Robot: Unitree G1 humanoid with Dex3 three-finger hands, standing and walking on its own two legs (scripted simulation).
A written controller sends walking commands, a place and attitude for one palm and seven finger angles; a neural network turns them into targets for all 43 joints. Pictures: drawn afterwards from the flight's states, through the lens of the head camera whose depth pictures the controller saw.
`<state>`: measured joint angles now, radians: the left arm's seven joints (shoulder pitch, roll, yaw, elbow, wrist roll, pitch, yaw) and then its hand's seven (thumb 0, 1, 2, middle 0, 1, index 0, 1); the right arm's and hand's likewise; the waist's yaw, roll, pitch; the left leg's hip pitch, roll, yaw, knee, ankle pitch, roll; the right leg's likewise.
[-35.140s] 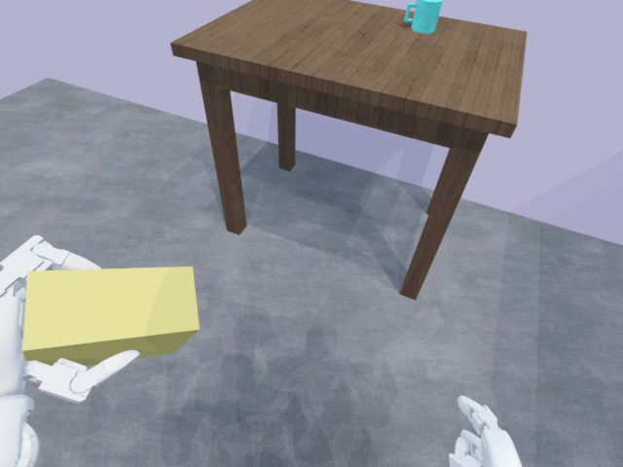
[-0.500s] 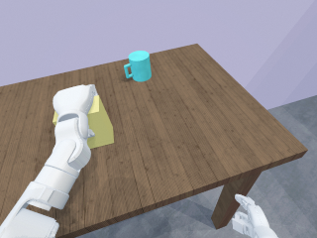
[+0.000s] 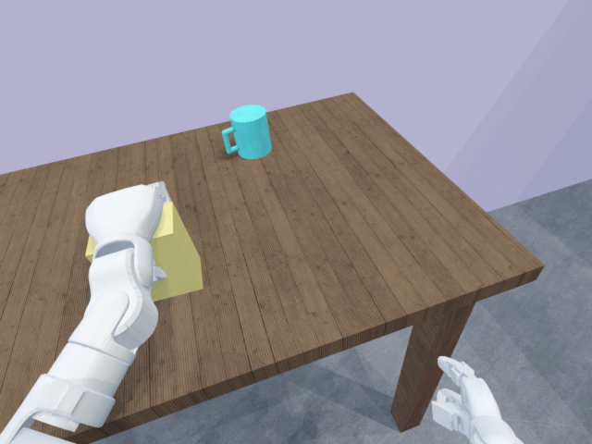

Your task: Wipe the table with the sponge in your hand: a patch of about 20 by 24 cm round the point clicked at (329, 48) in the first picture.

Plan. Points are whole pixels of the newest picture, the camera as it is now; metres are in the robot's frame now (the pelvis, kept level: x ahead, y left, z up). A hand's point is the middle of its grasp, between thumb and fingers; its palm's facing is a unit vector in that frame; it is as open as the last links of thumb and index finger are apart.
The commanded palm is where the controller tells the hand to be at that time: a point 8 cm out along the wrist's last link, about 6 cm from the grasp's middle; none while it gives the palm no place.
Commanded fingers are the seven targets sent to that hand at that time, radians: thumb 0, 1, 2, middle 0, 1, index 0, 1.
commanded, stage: wipe back along the middle lane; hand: left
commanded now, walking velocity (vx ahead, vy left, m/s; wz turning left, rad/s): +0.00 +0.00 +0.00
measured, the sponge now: (157, 266) +0.33 +0.25 +0.08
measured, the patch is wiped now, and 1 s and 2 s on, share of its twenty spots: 0.65 0.70 0.80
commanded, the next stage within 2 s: slide across to the third lane in 0.76 s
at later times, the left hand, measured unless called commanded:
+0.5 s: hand (141, 259) +0.29 +0.23 +0.14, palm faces +0.19 -0.12 -0.98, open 10.4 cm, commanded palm +0.24 +0.22 +0.17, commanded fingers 0.00 0.10 1.30 -1.20 -1.60 -1.20 -1.60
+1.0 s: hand (146, 278) +0.26 +0.21 +0.15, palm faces +0.27 -0.22 -0.94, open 10.4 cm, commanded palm +0.22 +0.19 +0.18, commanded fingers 0.00 0.10 1.30 -1.20 -1.60 -1.20 -1.60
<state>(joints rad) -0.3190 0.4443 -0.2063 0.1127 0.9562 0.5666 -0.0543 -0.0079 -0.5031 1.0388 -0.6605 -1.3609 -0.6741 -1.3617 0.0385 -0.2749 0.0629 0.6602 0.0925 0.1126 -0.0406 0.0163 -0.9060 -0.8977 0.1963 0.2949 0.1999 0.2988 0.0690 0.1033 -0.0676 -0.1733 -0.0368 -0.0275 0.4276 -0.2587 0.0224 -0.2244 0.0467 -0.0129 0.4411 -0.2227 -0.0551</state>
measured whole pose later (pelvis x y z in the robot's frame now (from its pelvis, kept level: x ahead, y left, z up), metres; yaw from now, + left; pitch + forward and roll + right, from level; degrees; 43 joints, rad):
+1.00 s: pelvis +0.00 +0.01 +0.00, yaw -1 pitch -2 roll +0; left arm 0.02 0.37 -0.23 -0.40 0.93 0.64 0.02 -0.01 -0.51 1.04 -0.64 -1.38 -0.69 -1.34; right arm 0.04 -0.27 0.03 0.62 0.09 0.15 -0.01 0.02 -0.91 -0.90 0.20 0.29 0.13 0.27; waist 0.11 0.11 -0.05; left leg -0.16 -0.04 -0.01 0.48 -0.30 0.03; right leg -0.21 0.05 0.00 0.49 -0.25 -0.05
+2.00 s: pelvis -0.02 -0.03 +0.00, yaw -2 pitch -2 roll +1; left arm -0.31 0.32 -0.32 -0.03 0.87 0.67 -0.01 -0.02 -0.54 1.04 -0.69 -1.32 -0.74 -1.28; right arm -0.01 -0.26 0.05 0.64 0.09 0.16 -0.03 0.02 -0.91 -0.90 0.20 0.29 0.20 0.30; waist 0.06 0.09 -0.07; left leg -0.14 0.00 -0.01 0.44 -0.25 -0.01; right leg -0.21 0.09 0.00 0.46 -0.21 -0.10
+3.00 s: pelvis -0.01 -0.01 +0.00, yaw -1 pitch +3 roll +1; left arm -0.72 0.32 -0.27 0.62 0.96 0.57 -0.02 0.00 -0.53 1.05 -0.68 -1.34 -0.73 -1.30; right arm 0.09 -0.27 0.05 0.71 0.09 0.13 -0.07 0.02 -0.91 -0.90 0.20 0.29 0.20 0.30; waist 0.01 0.07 -0.10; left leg -0.24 -0.02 -0.02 0.42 -0.24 0.01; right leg -0.29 0.06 0.00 0.43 -0.20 -0.07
